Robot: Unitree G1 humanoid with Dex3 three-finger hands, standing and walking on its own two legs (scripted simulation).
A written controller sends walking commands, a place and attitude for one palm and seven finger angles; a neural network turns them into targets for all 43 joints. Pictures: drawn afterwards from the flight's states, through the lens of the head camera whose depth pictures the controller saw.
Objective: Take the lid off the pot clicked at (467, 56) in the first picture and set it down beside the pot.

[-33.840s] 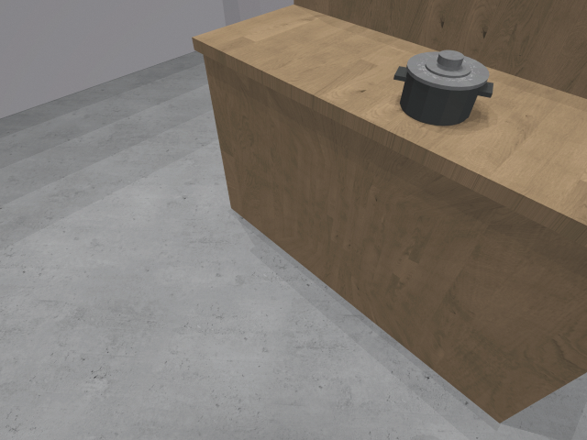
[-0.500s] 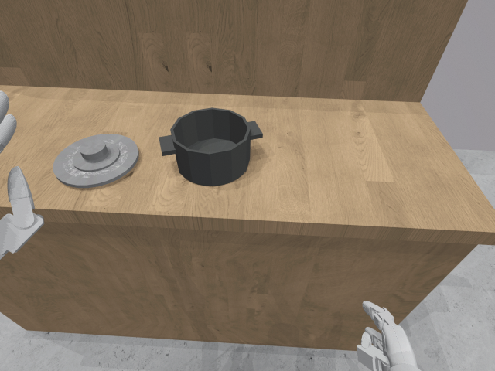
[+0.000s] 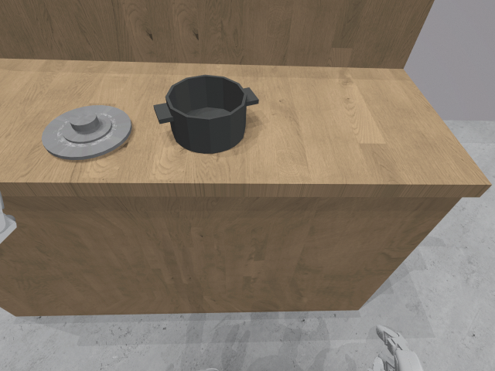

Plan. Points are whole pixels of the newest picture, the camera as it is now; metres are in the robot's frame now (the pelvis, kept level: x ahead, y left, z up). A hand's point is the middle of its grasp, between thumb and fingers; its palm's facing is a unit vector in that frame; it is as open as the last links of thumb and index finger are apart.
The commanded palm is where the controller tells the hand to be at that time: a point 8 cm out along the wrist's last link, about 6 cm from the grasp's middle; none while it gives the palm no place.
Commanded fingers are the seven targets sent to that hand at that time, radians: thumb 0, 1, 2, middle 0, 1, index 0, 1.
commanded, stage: step back with the hand held close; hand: left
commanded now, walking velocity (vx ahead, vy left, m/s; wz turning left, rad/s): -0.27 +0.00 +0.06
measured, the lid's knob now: (84, 120) +0.55 +0.38 +0.09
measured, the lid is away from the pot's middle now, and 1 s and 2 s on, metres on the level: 0.25 0.25 0.25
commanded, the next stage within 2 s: stop stepping back and stand still in 0.66 s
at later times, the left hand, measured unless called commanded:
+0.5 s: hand out of the picture +0.10 +0.26 +0.28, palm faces +0.53 -0.76 -0.36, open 7.4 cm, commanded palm +0.04 +0.30 +0.27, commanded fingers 0.00 0.90 0.90 -0.20 -0.30 -0.20 -0.30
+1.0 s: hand out of the picture -0.04 +0.27 +0.26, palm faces +0.25 -0.81 -0.54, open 7.4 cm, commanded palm -0.09 +0.34 +0.27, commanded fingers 0.00 0.90 0.90 -0.20 -0.30 -0.20 -0.30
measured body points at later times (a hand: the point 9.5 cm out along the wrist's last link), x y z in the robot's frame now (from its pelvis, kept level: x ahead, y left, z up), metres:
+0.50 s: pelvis -0.09 +0.02 -0.01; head -0.07 +0.05 +0.44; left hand +0.07 +0.30 +0.30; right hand +0.09 -0.22 -0.08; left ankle +0.09 +0.06 -0.73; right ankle -0.12 -0.13 -0.68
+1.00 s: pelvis -0.24 +0.07 +0.01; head -0.20 +0.13 +0.46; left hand -0.06 +0.31 +0.29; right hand -0.13 -0.18 -0.06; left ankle -0.10 +0.15 -0.72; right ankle -0.28 -0.03 -0.71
